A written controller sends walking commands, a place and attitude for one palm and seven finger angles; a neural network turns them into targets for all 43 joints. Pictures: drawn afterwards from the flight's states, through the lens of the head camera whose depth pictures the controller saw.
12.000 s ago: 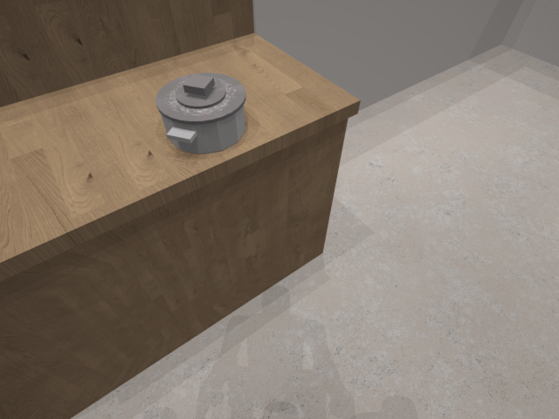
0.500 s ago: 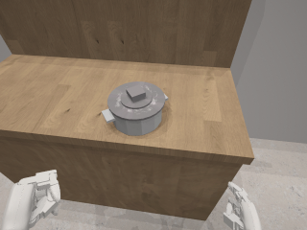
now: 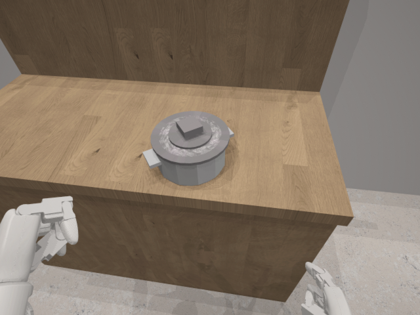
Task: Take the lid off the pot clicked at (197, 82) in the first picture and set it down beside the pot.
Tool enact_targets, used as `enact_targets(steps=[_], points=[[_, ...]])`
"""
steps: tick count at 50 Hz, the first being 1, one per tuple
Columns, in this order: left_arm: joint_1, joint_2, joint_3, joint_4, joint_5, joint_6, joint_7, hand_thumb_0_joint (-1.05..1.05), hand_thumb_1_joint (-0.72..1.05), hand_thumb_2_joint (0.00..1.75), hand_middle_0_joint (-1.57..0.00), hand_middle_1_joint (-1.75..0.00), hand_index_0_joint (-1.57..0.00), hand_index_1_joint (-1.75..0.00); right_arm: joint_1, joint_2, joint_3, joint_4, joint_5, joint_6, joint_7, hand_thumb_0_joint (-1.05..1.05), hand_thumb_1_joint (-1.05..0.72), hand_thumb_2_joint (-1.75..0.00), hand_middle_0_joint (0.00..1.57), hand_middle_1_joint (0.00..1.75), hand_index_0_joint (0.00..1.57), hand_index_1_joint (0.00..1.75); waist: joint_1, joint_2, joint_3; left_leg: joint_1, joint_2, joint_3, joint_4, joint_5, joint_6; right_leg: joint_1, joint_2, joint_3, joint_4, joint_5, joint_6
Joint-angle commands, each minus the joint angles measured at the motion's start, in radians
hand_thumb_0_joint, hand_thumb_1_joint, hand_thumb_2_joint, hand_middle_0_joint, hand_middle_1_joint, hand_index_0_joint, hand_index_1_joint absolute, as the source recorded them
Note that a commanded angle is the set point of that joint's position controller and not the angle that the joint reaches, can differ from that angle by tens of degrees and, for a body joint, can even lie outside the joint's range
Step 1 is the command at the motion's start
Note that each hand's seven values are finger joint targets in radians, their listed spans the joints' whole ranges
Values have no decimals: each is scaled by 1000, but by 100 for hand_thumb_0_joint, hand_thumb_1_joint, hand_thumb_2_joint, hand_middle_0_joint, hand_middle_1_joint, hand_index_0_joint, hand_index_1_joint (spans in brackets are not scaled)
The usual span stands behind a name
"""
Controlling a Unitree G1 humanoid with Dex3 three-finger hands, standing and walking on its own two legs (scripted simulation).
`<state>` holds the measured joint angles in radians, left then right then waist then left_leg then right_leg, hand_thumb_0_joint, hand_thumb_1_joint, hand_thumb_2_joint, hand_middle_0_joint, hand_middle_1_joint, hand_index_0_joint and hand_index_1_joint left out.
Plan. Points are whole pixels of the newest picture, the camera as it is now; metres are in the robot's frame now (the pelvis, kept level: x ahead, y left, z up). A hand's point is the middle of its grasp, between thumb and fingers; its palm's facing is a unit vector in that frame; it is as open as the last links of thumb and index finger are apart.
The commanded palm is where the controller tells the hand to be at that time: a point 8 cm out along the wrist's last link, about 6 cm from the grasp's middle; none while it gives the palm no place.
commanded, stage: reach forward and open the fingers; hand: left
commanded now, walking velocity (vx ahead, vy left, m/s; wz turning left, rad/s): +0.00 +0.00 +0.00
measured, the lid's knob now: (189, 126) +0.49 +0.12 +0.10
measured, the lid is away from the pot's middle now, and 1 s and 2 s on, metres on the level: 0.00 0.00 0.00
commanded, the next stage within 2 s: move the open hand above the knob in 1.04 s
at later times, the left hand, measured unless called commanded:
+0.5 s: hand (59, 228) +0.19 +0.26 +0.14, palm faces -0.20 +0.00 -0.98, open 4.7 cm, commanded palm +0.18 +0.25 +0.20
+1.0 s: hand (75, 188) +0.25 +0.25 +0.16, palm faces -0.11 -0.01 -0.99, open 9.7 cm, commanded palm +0.22 +0.24 +0.23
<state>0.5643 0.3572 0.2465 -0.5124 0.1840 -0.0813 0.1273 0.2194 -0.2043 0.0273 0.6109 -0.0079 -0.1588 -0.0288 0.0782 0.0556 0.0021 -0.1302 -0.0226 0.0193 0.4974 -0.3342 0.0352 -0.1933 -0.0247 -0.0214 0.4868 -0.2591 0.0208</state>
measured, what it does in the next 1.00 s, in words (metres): stands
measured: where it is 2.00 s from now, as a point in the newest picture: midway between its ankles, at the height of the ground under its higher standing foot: outside the picture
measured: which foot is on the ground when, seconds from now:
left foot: down 0.00-1.00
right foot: down 0.00-1.00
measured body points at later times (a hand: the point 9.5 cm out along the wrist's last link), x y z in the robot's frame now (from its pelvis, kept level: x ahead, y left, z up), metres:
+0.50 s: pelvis -0.02 -0.01 +0.01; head -0.01 -0.06 +0.45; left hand +0.20 +0.25 +0.19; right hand +0.20 -0.22 -0.09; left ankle -0.04 +0.09 -0.74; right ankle +0.00 -0.14 -0.74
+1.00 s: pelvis -0.04 +0.00 +0.00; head -0.04 -0.05 +0.45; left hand +0.25 +0.25 +0.22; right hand +0.16 -0.22 -0.09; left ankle -0.04 +0.09 -0.74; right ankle +0.00 -0.13 -0.74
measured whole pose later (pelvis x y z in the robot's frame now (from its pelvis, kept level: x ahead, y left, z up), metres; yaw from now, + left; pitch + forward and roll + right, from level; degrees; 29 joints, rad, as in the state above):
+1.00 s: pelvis -0.04 +0.00 +0.00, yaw +1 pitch -2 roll +0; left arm -0.10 0.70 0.05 -0.14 0.74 0.06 -0.34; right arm 0.14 -0.29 0.03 0.56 0.05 0.04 -0.01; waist 0.05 0.12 0.01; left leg -0.18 -0.05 0.02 0.43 -0.22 0.04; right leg -0.24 -0.05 -0.02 0.44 -0.17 0.02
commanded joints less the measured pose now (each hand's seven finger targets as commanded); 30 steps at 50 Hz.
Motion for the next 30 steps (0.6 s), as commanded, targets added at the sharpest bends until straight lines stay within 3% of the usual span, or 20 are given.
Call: enact_targets(steps=[1,2,4,6,8,10,11,17,18,20,22,24,25,26,28,30], points=[[-46,294,70,-250,434,120,71,0,77,98,-126,-136,-126,-136,-190,-142,-48,-224,-7,67,30,0,-90,-90,20,30,20,30,42,120,-87,-147,48,-10,-78,350,-58,11,29,-28,12,123,-66],[-10,327,78,-218,499,158,63,0,74,100,-125,-132,-125,-132,-200,-154,-51,-223,-5,101,36,0,-90,-90,20,30,20,30,48,75,-116,-142,45,-8,-70,358,-52,28,34,-10,10,144,-69],[-81,389,73,-199,592,209,27,0,68,105,-124,-125,-124,-125,-238,-169,-48,-236,6,155,40,0,-90,-90,20,30,20,30,33,30,-139,-135,38,-15,-68,328,-37,33,29,12,0,152,-65],[-154,427,57,-176,621,232,-35,0,61,109,-122,-118,-122,-118,-263,-168,-47,-238,26,177,35,0,-90,-90,20,30,20,30,19,21,-177,-111,39,-20,-71,306,-23,49,23,8,-15,145,-53],[-154,460,53,-127,614,231,-99,0,55,113,-120,-111,-120,-111,-255,-172,-51,-228,35,181,26,0,-90,-90,20,30,20,30,14,14,-178,-82,34,-32,-73,353,-14,54,16,4,-35,194,-42],[-166,453,30,-113,580,224,-170,0,48,117,-118,-104,-118,-104,-286,-166,-47,-238,51,170,25,0,-90,-90,20,30,20,30,4,8,-175,-64,28,-37,-64,377,-8,51,20,7,-46,235,-36],[-229,482,28,-111,573,207,-202,0,45,119,-117,-100,-117,-100,-250,-169,-51,-220,43,170,18,0,-90,-90,20,30,20,30,-6,-12,-186,-65,23,-34,-69,396,-3,63,13,-10,-51,249,-28],[-364,611,100,-18,547,146,-345,0,26,132,-110,-79,-110,-79,-226,-176,-50,-197,40,155,6,0,-90,-90,20,30,20,30,-11,-26,-156,-50,9,-41,-84,428,5,75,12,-18,-89,295,-17],[-381,593,77,-4,542,138,-368,0,23,134,-109,-76,-109,-76,-226,-177,-50,-200,40,155,6,0,-90,-90,20,30,20,30,-13,-19,-154,-46,3,-39,-87,425,6,71,10,-21,-95,297,-13],[-373,589,92,-15,526,116,-386,0,17,136,-106,-68,-106,-68,-238,-170,-49,-221,48,141,16,0,-90,-90,20,30,20,30,-7,11,-170,-14,0,-39,-71,447,7,67,20,-14,-97,314,-18],[-434,601,95,28,515,90,-397,0,12,137,-104,-61,-104,-61,-206,-173,-53,-204,41,149,13,0,-90,-90,20,30,20,30,-11,-31,-170,-26,-2,-30,-92,399,6,72,15,-28,-115,275,-11],[-495,599,82,64,514,80,-399,0,6,138,-101,-54,-101,-54,-206,-176,-51,-205,44,150,8,0,-90,-90,20,30,20,30,-12,-29,-147,-41,-7,-24,-107,340,8,53,12,-29,-131,220,-9],[-494,596,91,81,514,83,-396,0,3,139,-100,-51,-100,-51,-224,-177,-49,-216,52,141,13,0,-90,-90,20,30,20,30,-15,-21,-142,-31,-5,-29,-94,335,7,47,24,-18,-127,219,-17],[-590,606,70,71,518,73,-400,0,0,140,-99,-47,-99,-47,-215,-177,-45,-204,47,149,9,0,-90,-90,20,30,20,30,-20,-9,-167,-40,-9,-24,-116,309,5,59,14,-29,-135,179,-13],[-628,627,79,59,522,63,-394,0,-5,141,-96,-40,-96,-40,-219,-177,-50,-212,46,140,5,0,-90,-90,20,30,20,30,-7,16,-192,-25,-11,-28,-124,292,7,70,12,-22,-137,155,-16],[-613,609,70,77,531,74,-389,0,-11,143,-94,-33,-94,-33,-236,-174,-47,-224,52,128,13,0,-90,-90,20,30,20,30,-8,33,-201,-10,-11,-33,-110,310,4,72,24,-16,-121,168,-25]])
